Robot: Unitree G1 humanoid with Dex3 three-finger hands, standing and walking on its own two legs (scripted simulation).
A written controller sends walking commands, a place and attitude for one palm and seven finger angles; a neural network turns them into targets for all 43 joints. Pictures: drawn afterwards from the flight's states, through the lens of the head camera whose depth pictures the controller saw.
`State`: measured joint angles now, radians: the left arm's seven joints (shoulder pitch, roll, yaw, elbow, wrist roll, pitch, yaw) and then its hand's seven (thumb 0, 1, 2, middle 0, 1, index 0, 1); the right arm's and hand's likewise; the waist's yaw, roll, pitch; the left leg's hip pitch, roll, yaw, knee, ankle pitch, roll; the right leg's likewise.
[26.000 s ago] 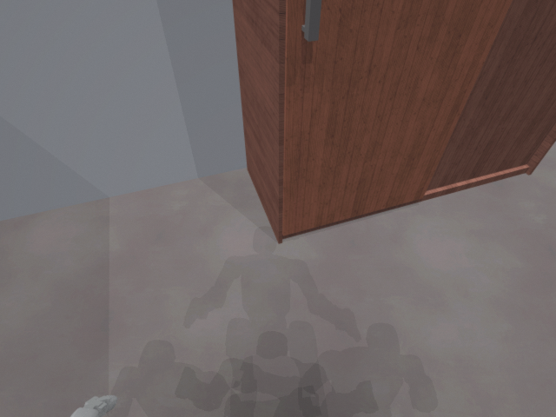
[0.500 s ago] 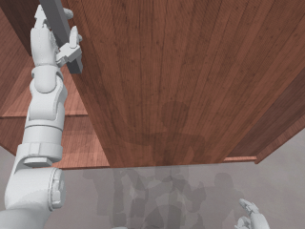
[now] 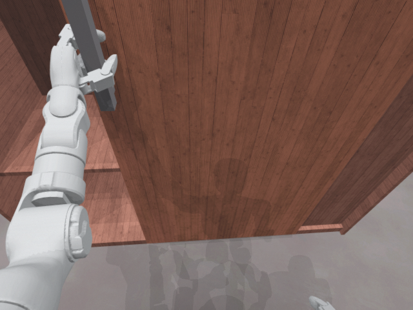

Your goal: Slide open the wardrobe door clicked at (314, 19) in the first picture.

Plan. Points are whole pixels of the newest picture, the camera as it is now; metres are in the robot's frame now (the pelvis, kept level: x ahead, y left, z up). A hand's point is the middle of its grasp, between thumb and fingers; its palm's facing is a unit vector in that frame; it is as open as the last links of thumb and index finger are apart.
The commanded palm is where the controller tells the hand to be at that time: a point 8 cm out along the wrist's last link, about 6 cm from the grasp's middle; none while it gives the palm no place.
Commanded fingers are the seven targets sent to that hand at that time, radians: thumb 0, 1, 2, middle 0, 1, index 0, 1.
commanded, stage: loosen the grip on the handle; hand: left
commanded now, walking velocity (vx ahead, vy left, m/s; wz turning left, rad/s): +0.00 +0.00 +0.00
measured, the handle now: (95, 49) +0.50 +0.22 +0.25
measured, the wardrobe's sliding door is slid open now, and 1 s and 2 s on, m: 0.45 0.45 0.45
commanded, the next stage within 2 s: slip the hand off the handle in 0.48 s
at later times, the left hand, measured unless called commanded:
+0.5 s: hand (105, 79) +0.46 +0.20 +0.21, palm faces +0.29 -0.95 -0.13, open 14.2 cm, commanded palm +0.42 +0.25 +0.22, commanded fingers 0.00 -0.55 0.20 -0.25 -1.15 -0.25 -1.15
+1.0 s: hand (84, 78) +0.45 +0.24 +0.22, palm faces +0.34 -0.93 -0.11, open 14.7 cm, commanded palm +0.42 +0.29 +0.21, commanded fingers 0.00 -0.55 0.20 -0.25 -1.15 -0.25 -1.15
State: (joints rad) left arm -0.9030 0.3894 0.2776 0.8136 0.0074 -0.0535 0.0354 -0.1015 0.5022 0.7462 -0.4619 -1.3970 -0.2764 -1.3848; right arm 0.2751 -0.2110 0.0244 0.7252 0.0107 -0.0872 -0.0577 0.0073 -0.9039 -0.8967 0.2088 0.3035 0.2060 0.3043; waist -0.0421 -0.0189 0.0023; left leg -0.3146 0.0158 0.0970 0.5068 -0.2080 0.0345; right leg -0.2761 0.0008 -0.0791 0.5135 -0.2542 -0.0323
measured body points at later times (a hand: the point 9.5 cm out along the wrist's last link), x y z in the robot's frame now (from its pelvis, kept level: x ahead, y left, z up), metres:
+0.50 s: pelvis +0.00 +0.00 +0.00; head +0.02 +0.00 +0.45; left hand +0.44 +0.25 +0.22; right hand +0.03 -0.27 -0.12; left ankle +0.04 +0.10 -0.74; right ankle +0.01 -0.10 -0.74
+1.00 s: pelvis +0.01 +0.00 +0.00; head +0.02 +0.00 +0.45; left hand +0.43 +0.29 +0.23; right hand +0.10 -0.27 -0.11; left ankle +0.04 +0.10 -0.74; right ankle +0.01 -0.10 -0.74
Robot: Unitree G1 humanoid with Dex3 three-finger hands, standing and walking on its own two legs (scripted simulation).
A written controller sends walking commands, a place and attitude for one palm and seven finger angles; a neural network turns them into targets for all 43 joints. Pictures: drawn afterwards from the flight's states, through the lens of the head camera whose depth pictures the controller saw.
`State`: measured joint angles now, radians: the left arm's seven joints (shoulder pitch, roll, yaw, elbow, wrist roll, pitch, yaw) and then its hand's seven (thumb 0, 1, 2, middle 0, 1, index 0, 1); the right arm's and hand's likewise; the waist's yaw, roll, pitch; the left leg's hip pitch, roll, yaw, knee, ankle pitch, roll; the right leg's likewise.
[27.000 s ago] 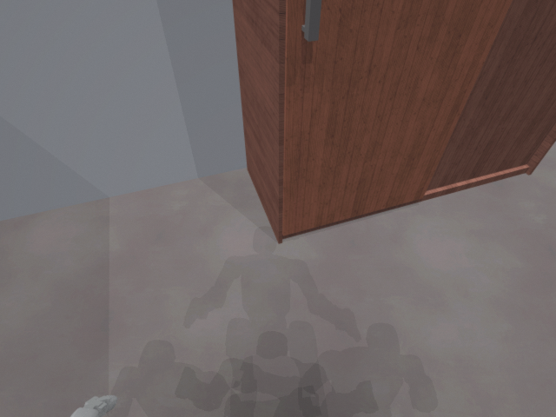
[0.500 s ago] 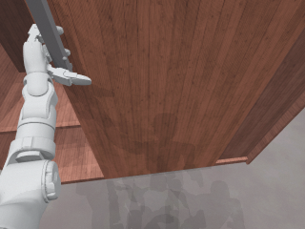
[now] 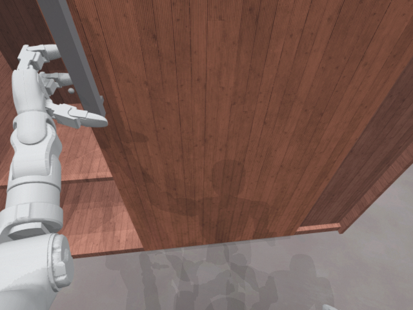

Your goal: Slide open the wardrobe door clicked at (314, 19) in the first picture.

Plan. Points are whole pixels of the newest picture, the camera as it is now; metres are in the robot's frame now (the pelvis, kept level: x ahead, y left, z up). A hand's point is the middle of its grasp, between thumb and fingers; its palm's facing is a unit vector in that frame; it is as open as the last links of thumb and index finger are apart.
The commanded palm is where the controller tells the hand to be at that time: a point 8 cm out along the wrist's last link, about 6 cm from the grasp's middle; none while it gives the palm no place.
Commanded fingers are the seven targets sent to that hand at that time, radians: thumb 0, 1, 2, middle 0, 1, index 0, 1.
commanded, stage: slip the hand off the handle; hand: left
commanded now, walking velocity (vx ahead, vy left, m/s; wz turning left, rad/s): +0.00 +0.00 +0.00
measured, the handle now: (81, 60) +0.48 +0.23 +0.25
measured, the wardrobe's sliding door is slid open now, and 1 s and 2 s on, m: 0.45 0.45 0.45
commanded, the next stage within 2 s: draw the hand back to the body in 0.86 s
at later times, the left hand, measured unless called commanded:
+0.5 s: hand (53, 111) +0.40 +0.27 +0.20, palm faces +0.34 -0.94 -0.09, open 14.7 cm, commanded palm +0.35 +0.31 +0.21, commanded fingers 0.00 -0.55 0.20 -0.25 -1.15 -0.25 -1.15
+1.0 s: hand (29, 146) +0.30 +0.26 +0.21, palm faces +0.36 -0.93 -0.09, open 14.7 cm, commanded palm +0.27 +0.30 +0.21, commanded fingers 0.00 -0.55 0.20 -0.25 -1.15 -0.25 -1.15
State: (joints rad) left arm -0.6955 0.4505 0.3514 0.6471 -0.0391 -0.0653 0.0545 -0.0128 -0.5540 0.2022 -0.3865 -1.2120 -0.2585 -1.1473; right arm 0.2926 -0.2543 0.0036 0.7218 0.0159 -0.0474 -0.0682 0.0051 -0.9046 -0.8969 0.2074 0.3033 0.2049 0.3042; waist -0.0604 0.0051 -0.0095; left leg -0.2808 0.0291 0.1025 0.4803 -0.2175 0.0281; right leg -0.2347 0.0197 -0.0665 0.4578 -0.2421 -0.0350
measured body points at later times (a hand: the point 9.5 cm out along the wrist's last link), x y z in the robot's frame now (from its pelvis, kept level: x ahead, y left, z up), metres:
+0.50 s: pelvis +0.01 +0.00 +0.00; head +0.01 -0.01 +0.45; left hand +0.37 +0.32 +0.21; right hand +0.11 -0.26 -0.11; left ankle +0.02 +0.10 -0.74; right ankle +0.00 -0.10 -0.74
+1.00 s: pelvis -0.01 -0.01 +0.00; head -0.04 -0.02 +0.45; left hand +0.28 +0.31 +0.22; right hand +0.19 -0.23 -0.07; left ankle +0.02 +0.10 -0.74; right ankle +0.00 -0.10 -0.74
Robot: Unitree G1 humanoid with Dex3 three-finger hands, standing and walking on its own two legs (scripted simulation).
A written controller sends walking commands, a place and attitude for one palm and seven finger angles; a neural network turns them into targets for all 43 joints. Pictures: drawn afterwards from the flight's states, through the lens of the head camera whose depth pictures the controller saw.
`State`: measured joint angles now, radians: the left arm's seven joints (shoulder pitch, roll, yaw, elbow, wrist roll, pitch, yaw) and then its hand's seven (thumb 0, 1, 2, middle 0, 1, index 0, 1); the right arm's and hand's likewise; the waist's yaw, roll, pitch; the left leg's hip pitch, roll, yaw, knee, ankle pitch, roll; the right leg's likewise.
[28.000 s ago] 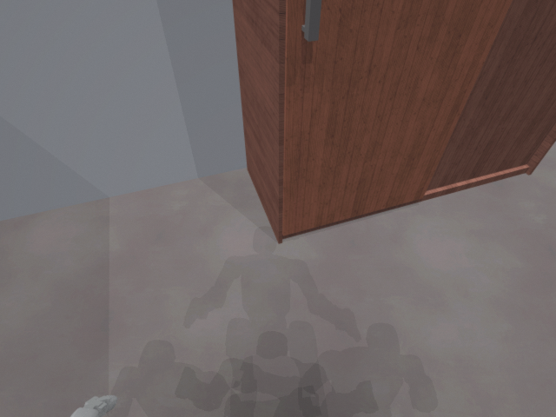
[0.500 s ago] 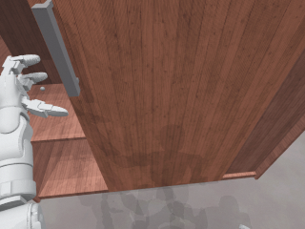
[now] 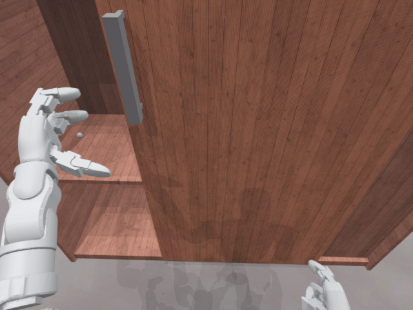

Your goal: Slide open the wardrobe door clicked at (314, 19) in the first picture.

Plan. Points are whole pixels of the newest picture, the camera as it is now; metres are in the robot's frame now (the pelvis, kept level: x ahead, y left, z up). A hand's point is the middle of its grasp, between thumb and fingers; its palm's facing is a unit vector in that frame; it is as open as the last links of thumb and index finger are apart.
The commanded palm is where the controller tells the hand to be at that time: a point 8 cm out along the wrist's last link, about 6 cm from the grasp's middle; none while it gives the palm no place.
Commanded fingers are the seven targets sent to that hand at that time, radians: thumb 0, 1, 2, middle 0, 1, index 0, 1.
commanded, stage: draw the hand back to the body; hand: left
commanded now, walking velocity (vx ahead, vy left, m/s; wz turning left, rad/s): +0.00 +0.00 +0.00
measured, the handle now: (128, 71) +0.50 +0.22 +0.25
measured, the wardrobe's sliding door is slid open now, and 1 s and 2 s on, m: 0.45 0.45 0.45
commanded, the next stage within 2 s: step back with the hand held close in 1.56 s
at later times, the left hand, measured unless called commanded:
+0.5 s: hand (63, 177) +0.25 +0.26 +0.18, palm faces +0.20 -0.98 -0.03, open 14.6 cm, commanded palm +0.22 +0.30 +0.19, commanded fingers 0.00 -0.30 0.32 -0.24 -1.00 -0.24 -1.00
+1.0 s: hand (47, 197) +0.22 +0.27 +0.17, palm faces +0.47 -0.84 -0.29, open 10.6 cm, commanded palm +0.17 +0.31 +0.18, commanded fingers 0.00 0.61 0.76 -0.21 -0.47 -0.21 -0.47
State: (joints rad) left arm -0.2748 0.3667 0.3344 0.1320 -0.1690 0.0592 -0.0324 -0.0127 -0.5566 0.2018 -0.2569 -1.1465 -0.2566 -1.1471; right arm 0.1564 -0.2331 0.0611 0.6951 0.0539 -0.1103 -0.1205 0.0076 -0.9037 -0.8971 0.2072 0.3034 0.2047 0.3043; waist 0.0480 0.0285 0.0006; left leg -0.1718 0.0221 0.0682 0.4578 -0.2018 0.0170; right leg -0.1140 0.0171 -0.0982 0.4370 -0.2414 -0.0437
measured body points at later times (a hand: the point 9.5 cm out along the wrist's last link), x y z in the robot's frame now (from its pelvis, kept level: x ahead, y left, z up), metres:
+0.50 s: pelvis +0.00 +0.00 +0.00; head -0.06 -0.01 +0.45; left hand +0.24 +0.31 +0.19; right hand +0.21 -0.23 -0.05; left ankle +0.04 +0.11 -0.74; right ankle +0.01 -0.09 -0.74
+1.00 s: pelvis +0.01 +0.01 +0.01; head -0.03 +0.00 +0.45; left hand +0.19 +0.31 +0.19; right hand +0.18 -0.21 -0.08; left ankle +0.04 +0.11 -0.74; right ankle +0.01 -0.09 -0.74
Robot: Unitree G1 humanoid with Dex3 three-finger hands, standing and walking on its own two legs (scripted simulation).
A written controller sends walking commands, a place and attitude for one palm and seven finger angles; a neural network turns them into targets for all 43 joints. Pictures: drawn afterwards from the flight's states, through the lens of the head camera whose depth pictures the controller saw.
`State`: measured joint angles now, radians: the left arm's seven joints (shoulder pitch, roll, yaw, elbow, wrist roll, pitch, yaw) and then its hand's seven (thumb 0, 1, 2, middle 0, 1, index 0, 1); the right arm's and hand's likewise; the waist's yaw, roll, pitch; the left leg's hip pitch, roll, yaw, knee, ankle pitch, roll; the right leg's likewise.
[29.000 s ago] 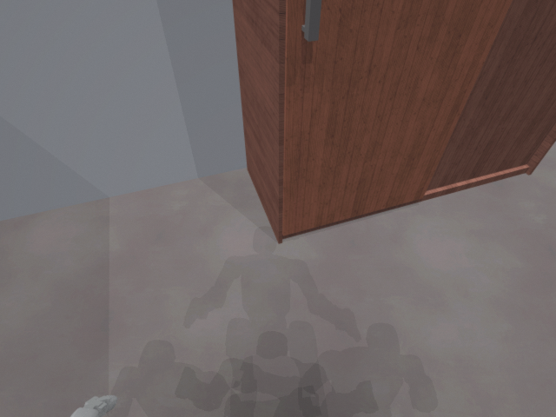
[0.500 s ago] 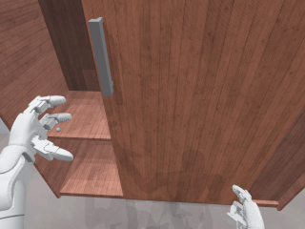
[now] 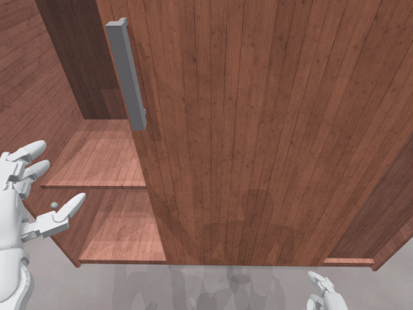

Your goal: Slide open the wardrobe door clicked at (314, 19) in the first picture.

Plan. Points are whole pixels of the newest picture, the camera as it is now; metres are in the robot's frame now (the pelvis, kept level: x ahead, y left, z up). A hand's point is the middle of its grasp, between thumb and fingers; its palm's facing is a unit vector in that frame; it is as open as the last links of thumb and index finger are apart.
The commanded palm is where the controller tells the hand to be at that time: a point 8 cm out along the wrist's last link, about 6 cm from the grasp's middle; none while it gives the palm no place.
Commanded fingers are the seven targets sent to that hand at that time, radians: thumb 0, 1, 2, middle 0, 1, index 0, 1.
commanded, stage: draw the hand back to the body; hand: left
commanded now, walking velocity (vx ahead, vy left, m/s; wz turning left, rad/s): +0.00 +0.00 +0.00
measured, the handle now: (132, 77) +0.49 +0.22 +0.24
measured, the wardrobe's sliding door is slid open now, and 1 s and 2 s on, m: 0.45 0.45 0.45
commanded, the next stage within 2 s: step back with the hand held close in 0.56 s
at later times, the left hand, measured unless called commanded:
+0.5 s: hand (49, 223) +0.18 +0.26 +0.16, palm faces +0.50 -0.80 -0.32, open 7.5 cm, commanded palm +0.13 +0.29 +0.17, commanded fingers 0.00 0.90 0.90 -0.20 -0.30 -0.20 -0.30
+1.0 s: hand (57, 224) +0.19 +0.26 +0.14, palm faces +0.37 -0.81 -0.46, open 7.4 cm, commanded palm +0.13 +0.31 +0.17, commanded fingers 0.00 0.90 0.90 -0.20 -0.30 -0.20 -0.30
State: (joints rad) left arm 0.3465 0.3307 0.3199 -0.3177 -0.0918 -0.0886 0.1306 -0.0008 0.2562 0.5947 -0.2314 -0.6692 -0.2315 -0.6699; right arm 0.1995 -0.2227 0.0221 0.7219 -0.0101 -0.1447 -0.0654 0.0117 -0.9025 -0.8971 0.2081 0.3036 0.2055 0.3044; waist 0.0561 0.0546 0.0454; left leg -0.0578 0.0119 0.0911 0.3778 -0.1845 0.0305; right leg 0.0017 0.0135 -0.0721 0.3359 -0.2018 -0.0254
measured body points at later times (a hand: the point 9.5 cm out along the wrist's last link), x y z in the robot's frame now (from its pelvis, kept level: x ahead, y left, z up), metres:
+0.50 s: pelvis +0.00 -0.01 +0.00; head -0.04 -0.02 +0.45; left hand +0.15 +0.30 +0.18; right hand +0.20 -0.22 -0.08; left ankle +0.03 +0.10 -0.75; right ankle +0.00 -0.10 -0.75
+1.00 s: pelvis -0.01 +0.01 -0.01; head -0.01 +0.00 +0.44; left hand +0.16 +0.30 +0.17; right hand +0.15 -0.24 -0.10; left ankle +0.03 +0.10 -0.75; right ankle +0.00 -0.10 -0.75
